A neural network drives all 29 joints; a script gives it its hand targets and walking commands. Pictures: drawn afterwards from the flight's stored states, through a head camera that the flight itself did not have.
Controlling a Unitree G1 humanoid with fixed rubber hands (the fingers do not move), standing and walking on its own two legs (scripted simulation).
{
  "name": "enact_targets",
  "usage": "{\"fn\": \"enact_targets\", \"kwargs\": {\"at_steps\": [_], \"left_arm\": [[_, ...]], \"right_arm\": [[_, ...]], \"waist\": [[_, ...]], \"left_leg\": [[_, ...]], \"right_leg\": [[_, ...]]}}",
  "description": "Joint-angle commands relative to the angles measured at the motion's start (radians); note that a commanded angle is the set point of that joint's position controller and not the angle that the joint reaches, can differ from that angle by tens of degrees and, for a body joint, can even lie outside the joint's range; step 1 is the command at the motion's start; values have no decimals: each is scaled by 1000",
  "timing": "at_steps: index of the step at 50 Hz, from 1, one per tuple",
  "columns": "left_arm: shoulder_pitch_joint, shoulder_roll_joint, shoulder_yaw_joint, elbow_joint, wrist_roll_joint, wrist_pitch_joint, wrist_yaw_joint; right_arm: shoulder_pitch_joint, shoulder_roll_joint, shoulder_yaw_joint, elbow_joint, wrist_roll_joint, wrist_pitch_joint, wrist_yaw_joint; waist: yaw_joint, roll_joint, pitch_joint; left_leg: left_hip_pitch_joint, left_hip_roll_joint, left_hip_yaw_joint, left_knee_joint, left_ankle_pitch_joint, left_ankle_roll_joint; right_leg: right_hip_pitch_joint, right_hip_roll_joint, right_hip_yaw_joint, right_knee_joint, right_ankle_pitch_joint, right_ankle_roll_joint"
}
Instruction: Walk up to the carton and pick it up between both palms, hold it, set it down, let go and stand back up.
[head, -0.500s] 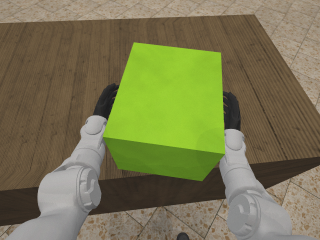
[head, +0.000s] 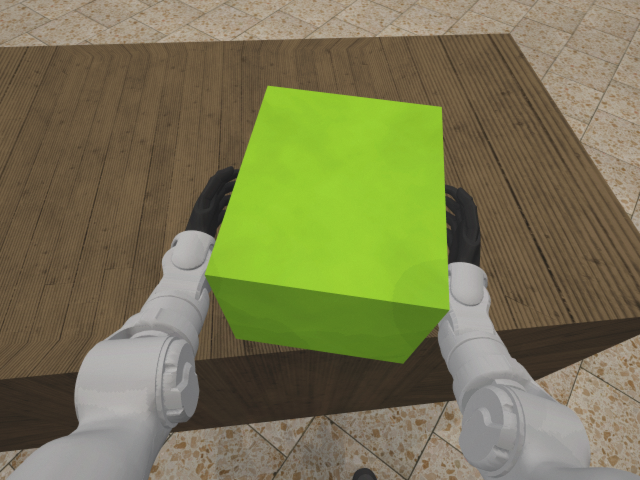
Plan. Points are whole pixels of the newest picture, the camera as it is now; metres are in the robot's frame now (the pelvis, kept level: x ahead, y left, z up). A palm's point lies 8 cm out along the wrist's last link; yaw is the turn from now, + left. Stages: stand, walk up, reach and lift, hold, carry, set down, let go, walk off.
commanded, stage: reach and lift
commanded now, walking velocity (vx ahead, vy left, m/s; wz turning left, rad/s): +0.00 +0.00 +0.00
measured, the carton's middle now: (336, 225) +0.44 -0.04 +0.01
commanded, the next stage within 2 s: none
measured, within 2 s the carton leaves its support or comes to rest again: leaves its support in 0.66 s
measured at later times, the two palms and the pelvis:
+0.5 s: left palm (200, 231) +0.42 +0.14 +0.04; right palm (459, 254) +0.36 -0.19 +0.03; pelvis -0.02 -0.01 -0.01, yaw +1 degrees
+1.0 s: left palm (185, 199) +0.42 +0.14 +0.11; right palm (480, 219) +0.37 -0.19 +0.10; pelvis -0.01 +0.01 +0.00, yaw +1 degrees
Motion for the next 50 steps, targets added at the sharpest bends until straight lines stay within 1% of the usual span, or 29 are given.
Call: {"fn": "enact_targets", "kwargs": {"at_steps": [1, 2, 5, 7, 8, 11, 13, 17, 19, 20, 21, 22, 27, 28, 29, 31, 32, 33, 34, 36, 38, 40, 41, 42, 43, 45, 46, 49, 50], "left_arm": [[-652, -606, -153, -208, 27, -124, -72], [-654, -615, -160, -211, 27, -134, -68], [-691, -615, -182, -231, 6, -154, -59], [-689, -622, -191, -208, -7, -158, -62], [-704, -634, -213, -235, -21, -161, -56], [-731, -603, -198, -200, -23, -160, -63], [-770, -610, -215, -225, -34, -161, -61], [-794, -635, -271, -243, -73, -170, -62], [-804, -638, -280, -246, -86, -162, -59], [-765, -646, -271, -215, -86, -152, -61], [-800, -656, -284, -271, -96, -150, -59], [-767, -659, -288, -240, -105, -140, -61], [-769, -710, -353, -323, -152, -128, -53], [-781, -729, -379, -354, -159, -125, -52], [-786, -735, -389, -363, -186, -120, -51], [-798, -761, -419, -392, -213, -113, -44], [-800, -760, -435, -450, -228, -105, -42], [-814, -773, -452, -462, -238, -94, -41], [-766, -791, -473, -460, -251, -87, -35], [-808, -801, -518, -560, -281, -70, -26], [-798, -821, -561, -642, -315, -44, -15], [-814, -842, -564, -684, -329, -9, -17], [-813, -825, -551, -697, -323, 16, -12], [-788, -831, -558, -744, -331, 36, -8], [-801, -828, -563, -768, -332, 69, -10], [-794, -818, -543, -772, -330, 111, -12], [-781, -798, -521, -788, -320, 142, -12], [-750, -771, -488, -859, -298, 213, -18], [-741, -770, -461, -831, -285, 255, -29]], "right_arm": [[-532, 581, 368, 44, -113, -84, 157], [-558, 573, 382, 24, -112, -96, 158], [-585, 563, 403, 11, -106, -117, 153], [-597, 571, 406, 21, -99, -113, 147], [-606, 568, 421, 10, -89, -117, 150], [-605, 587, 441, 43, -73, -100, 142], [-598, 592, 437, 58, -82, -93, 142], [-607, 599, 441, 47, -71, -95, 142], [-627, 609, 460, 41, -44, -73, 146], [-620, 600, 466, 21, -39, -64, 146], [-629, 616, 480, 24, -31, -55, 146], [-624, 604, 499, 2, -19, -47, 144], [-657, 641, 614, -86, 54, 2, 152], [-675, 645, 638, -111, 79, 7, 151], [-686, 652, 669, -154, 93, 19, 150], [-690, 667, 696, -188, 115, 43, 153], [-673, 689, 723, -217, 137, 72, 148], [-706, 686, 755, -261, 153, 79, 152], [-694, 688, 779, -283, 169, 100, 149], [-709, 692, 820, -345, 219, 136, 149], [-691, 696, 875, -426, 265, 182, 145], [-715, 700, 909, -490, 287, 231, 136], [-697, 703, 916, -479, 310, 263, 134], [-694, 678, 934, -528, 323, 281, 130], [-701, 690, 930, -526, 338, 310, 123], [-711, 675, 936, -557, 351, 354, 120], [-706, 668, 935, -546, 363, 378, 121], [-645, 640, 934, -507, 390, 436, 113], [-648, 628, 897, -478, 382, 454, 110]], "waist": [[14, 148, -688], [27, 153, -700], [11, 118, -745], [16, 115, -736], [1, 117, -756], [23, 86, -731], [9, 104, -754], [-12, 132, -837], [-1, 114, -813], [-3, 96, -811], [1, 115, -825], [-10, 108, -828], [-1, 110, -880], [-8, 132, -909], [-2, 102, -916], [-14, 102, -929], [-21, 87, -931], [-10, 99, -956], [-20, 81, -941], [-23, 113, -989], [-22, 103, -981], [-24, 75, -944], [-8, 66, -880], [-22, 63, -894], [-6, 80, -882], [-8, 51, -802], [9, 55, -797], [7, 48, -701], [2, 39, -636]], "left_leg": [[230, -13, 41, 32, 599, -102], [239, -16, 40, 31, 590, -95], [246, -17, 38, 26, 590, -91], [205, -21, 37, 19, 521, -84], [224, -24, 28, 24, 551, -88], [186, -30, 40, 3, 445, -64], [163, -36, 42, -8, 385, -62], [201, -34, 39, 10, 388, -74], [174, -37, 46, 5, 345, -63], [160, -38, 37, -2, 318, -58], [145, -44, 36, 1, 304, -50], [139, -43, 35, 4, 327, -54], [148, -50, 13, 32, 399, -53], [153, -55, 8, 49, 425, -52], [139, -56, -5, 50, 413, -45], [134, -60, -15, 52, 383, -45], [142, -59, -24, 61, 388, -36], [148, -59, -25, 69, 398, -38], [135, -61, -33, 71, 416, -38], [169, -55, -49, 95, 468, -46], [184, -59, -56, 103, 491, -44], [183, -59, -75, 107, 462, -36], [164, -58, -77, 93, 434, -26], [184, -66, -85, 86, 433, -29], [203, -59, -90, 87, 429, -25], [202, -60, -89, 58, 370, -17], [223, -60, -93, 52, 384, -16], [283, -58, -93, 31, 426, -24], [301, -55, -92, 15, 411, -25]], "right_leg": [[428, 1, -24, 100, 519, -17], [403, 0, -19, 97, 500, -18], [374, 6, -29, 82, 498, -16], [396, -5, -14, 91, 490, -18], [362, 9, -25, 91, 484, -14], [371, -4, -9, 87, 441, -14], [370, -9, -8, 87, 411, -13], [317, -4, -17, 88, 386, -15], [300, -6, -12, 96, 355, -13], [309, -4, -8, 89, 338, -9], [331, -11, 5, 99, 351, -12], [349, -12, -5, 108, 393, -9], [348, 2, 2, 135, 409, -1], [355, -1, 5, 154, 443, -5], [361, 2, 5, 155, 436, 4], [348, 7, 6, 153, 415, 6], [344, 6, 16, 162, 416, 10], [353, 3, 23, 173, 431, 9], [370, 10, 12, 175, 446, 15], [350, 22, 18, 194, 446, 11], [343, 27, 22, 190, 456, 18], [357, 29, 35, 193, 435, 24], [361, 29, 44, 184, 392, 24], [369, 27, 32, 180, 397, 29], [356, 27, 50, 171, 360, 21], [356, 19, 50, 154, 316, 20], [357, 22, 54, 142, 313, 20], [373, 25, 51, 114, 320, 13], [375, 28, 47, 91, 286, 14]]}}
